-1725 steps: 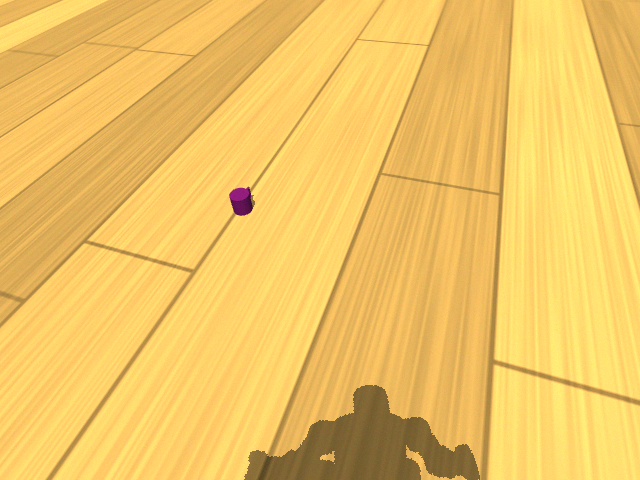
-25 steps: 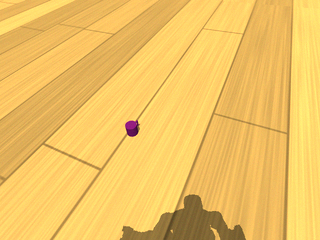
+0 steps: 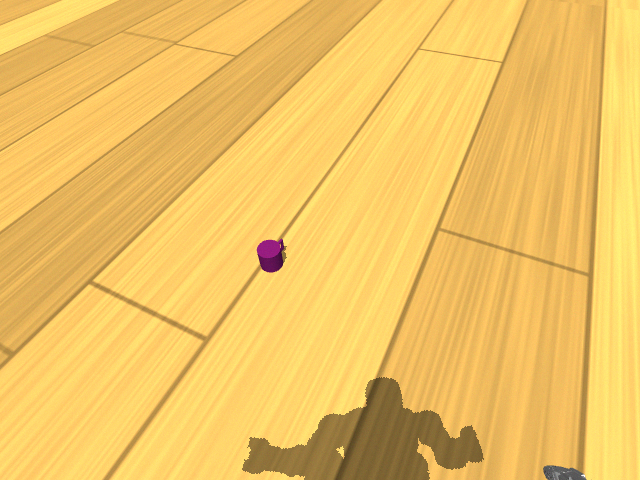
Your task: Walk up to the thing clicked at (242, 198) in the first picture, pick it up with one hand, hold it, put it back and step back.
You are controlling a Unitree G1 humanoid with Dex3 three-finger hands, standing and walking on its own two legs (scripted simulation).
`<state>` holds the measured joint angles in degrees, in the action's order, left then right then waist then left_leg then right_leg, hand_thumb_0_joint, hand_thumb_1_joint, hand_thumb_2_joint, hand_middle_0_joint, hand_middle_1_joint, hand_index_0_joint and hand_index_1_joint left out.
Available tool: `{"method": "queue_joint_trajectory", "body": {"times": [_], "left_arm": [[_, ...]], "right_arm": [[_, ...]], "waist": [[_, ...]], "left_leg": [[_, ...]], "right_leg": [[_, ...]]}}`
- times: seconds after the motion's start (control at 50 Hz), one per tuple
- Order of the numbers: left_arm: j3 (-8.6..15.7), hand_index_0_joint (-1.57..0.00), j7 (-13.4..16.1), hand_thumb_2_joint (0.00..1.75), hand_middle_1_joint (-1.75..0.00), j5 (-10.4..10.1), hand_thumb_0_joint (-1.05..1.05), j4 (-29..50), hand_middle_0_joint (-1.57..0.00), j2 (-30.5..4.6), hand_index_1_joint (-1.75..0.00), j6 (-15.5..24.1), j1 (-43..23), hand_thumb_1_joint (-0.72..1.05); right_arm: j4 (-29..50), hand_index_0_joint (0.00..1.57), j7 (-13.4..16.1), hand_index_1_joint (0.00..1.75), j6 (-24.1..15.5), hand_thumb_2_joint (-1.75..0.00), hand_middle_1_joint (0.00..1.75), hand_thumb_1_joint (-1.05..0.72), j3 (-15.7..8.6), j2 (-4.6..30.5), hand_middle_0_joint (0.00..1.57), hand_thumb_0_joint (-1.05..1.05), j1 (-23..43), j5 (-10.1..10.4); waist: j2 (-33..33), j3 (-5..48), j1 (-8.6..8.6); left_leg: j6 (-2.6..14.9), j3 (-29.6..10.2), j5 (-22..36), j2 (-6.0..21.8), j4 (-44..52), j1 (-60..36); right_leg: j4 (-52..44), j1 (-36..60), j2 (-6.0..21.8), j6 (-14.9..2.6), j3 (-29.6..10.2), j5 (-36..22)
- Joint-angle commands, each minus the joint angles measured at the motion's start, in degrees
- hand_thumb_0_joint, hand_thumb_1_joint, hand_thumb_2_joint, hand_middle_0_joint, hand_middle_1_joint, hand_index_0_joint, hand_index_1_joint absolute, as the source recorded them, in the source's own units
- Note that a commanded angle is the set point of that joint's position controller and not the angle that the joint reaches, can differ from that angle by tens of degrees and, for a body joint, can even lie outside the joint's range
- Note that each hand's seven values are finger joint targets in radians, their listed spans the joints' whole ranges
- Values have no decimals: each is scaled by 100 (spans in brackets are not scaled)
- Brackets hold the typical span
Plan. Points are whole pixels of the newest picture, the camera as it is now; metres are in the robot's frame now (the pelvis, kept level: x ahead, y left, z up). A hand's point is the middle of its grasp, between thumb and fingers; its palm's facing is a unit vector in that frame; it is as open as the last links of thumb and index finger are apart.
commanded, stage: step back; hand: left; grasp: from above
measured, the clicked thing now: (273, 253) +1.03 +0.25 -0.72
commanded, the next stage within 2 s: stand in 0.10 s
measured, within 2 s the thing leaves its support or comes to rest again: neither
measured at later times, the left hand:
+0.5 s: hand out of the picture +0.07 +0.25 -0.14, palm faces -0.04 -0.94 -0.33, open 7.4 cm
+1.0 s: hand out of the picture +0.05 +0.25 -0.14, palm faces -0.04 -0.94 -0.35, open 7.4 cm
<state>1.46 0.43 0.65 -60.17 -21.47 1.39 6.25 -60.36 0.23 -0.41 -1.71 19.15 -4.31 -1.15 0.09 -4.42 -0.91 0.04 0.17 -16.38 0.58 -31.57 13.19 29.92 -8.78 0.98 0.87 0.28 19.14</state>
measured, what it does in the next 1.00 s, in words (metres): stands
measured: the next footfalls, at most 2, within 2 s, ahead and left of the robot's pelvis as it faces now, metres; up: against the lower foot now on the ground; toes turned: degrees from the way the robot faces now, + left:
none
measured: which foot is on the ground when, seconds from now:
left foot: down 0.00-1.00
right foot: down 0.00-1.00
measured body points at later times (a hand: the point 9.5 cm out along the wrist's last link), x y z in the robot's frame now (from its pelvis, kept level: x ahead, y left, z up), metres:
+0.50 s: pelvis -0.02 +0.00 +0.01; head +0.00 +0.00 +0.46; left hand +0.07 +0.30 -0.12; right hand +0.07 -0.30 -0.12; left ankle +0.01 +0.12 -0.73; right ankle -0.03 -0.13 -0.73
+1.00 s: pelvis -0.02 -0.01 +0.01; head -0.01 -0.01 +0.46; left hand +0.06 +0.30 -0.12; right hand +0.05 -0.31 -0.12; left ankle +0.01 +0.12 -0.73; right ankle -0.03 -0.13 -0.73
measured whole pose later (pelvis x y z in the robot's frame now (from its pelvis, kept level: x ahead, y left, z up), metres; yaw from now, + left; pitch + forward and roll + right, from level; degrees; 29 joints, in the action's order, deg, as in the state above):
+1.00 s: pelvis -0.02 -0.01 +0.01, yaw +0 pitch -2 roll +0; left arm -0.2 -0.3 0.7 -65.3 -20.3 1.2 6.7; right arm -66.0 -0.5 -0.6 0.3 19.9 -5.8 -0.8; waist -0.3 -2.8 0.4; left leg -0.6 0.2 -8.2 1.0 -18.9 8.5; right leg 18.0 -4.5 0.5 0.6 0.4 11.3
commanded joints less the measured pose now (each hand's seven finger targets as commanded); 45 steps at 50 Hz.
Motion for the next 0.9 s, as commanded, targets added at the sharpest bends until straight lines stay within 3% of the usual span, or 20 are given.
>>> {"method": "queue_joint_trajectory", "body": {"times": [0.0, 0.06, 0.1, 0.14, 0.18, 0.36, 0.4, 0.5, 0.54, 0.58, 0.7, 0.8, 0.88], "left_arm": [[263, -20, 83, 90, -30, -24, 0, 278, -20, -1228, -30, 88, -230, 90], [260, -20, 79, 90, -30, -4, 0, 230, -20, -1240, -30, 84, -304, 90], [136, -20, 52, 90, -30, -69, 0, 121, -20, -1009, -30, 72, -399, 90], [117, -20, 55, 90, -30, -70, 0, 71, -20, -1000, -30, 69, -343, 90], [115, -20, 52, 90, -30, -46, 0, 6, -20, -1058, -30, 74, -399, 90], [94, -20, 0, 90, -30, -18, 0, -173, -20, -1059, -30, 79, -478, 90], [92, -20, -4, 90, -30, -4, 0, -169, -20, -1042, -30, 88, -462, 90], [94, -20, -25, 90, -30, -13, 0, -233, -20, -1039, -30, 70, -375, 90], [88, -20, -23, 90, -30, -7, 0, -224, -20, -1035, -30, 85, -351, 90], [94, -20, -16, 90, -30, -10, 0, -231, -20, -1072, -30, 90, -356, 90], [68, -20, -17, 90, -30, -16, 0, -244, -20, -1064, -30, 68, -244, 90], [60, -20, -5, 90, -30, -18, 0, -234, -20, -1093, -30, 87, -198, 90], [60, -20, -9, 90, -30, -19, 0, -219, -20, -1099, -30, 75, -180, 90]], "right_arm": [[268, 20, 53, 30, -139, -90, 30, -90, -279, 1228, 20, 0, 242, 38], [216, 20, 40, 30, -111, -90, 30, -90, -265, 1192, 20, 0, 421, 21], [139, 20, 9, 30, -149, -90, 30, -90, -200, 1266, 20, 0, 283, 86], [95, 20, 6, 30, -178, -90, 30, -90, -186, 1288, 20, 0, 406, 78], [83, 20, 4, 30, -168, -90, 30, -90, -171, 1229, 20, 0, 475, 92], [-78, 20, -21, 30, -167, -90, 30, -90, -121, 1214, 20, 0, 457, 83], [-98, 20, -21, 30, -183, -90, 30, -90, -131, 1244, 20, 0, 498, 67], [-182, 20, -19, 30, -189, -90, 30, -90, -116, 1275, 20, 0, 374, 63], [-179, 20, -21, 30, -202, -90, 30, -90, -108, 1272, 20, 0, 376, 66], [-221, 20, -10, 30, -199, -90, 30, -90, -97, 1258, 20, 0, 258, 68], [-249, 20, -15, 30, -161, -90, 30, -90, -85, 1299, 20, 0, 190, 57], [-249, 20, -25, 30, -152, -90, 30, -90, -68, 1280, 20, 0, 150, 67], [-240, 20, -18, 30, -154, -90, 30, -90, -53, 1292, 20, 0, 120, 65]], "waist": [[25, 854, 13], [143, 683, 7], [-15, 682, 133], [-87, 778, 55], [-40, 816, 78], [-89, 531, 109], [-100, 646, 75], [-168, 530, 77], [-69, 674, 60], [-19, 633, 115], [-13, 487, 114], [62, 548, 127], [-1, 469, 128]], "left_leg": [[305, -393, 2390, 599, 411, -441], [280, -368, 1852, 586, 581, -404], [227, -607, 2404, 707, 899, -756], [206, -595, 2677, 719, 953, -949], [176, -570, 2493, 717, 1050, -1007], [85, -569, 1139, 659, 1605, -713], [85, -565, 1357, 681, 1553, -776], [60, -615, 831, 671, 1745, -591], [80, -598, 1326, 703, 1610, -793], [72, -577, 1382, 696, 1576, -794], [68, -586, 869, 664, 1615, -684], [84, -575, 1172, 676, 1529, -721], [68, -575, 1064, 669, 1573, -686]], "right_leg": [[-340, 287, 605, -324, -446, -2377], [-613, 202, 614, -306, -499, -2058], [-809, 191, 556, -200, -475, -2184], [-912, 287, 557, -167, -438, -2246], [-1062, 369, 603, -162, -437, -2230], [-1498, 297, 603, -139, -482, -1170], [-1500, 357, 639, -152, -491, -1317], [-1515, 308, 605, -168, -485, -1022], [-1500, 326, 651, -167, -502, -1294], [-1518, 300, 656, -168, -526, -1337], [-1585, 119, 628, -176, -513, -942], [-1578, 172, 652, -166, -537, -1196], [-1581, 111, 634, -168, -530, -1095]]}}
